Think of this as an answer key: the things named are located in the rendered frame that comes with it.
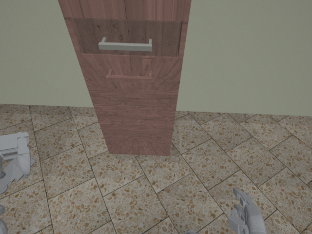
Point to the drawer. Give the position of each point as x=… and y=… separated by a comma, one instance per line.
x=164, y=35

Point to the cabinet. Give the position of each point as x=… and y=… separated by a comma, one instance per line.
x=136, y=118

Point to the right robot hand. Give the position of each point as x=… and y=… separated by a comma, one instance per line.
x=251, y=217

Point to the handle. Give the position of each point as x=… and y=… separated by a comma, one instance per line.
x=129, y=78
x=103, y=45

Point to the left robot hand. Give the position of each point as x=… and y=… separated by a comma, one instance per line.
x=14, y=148

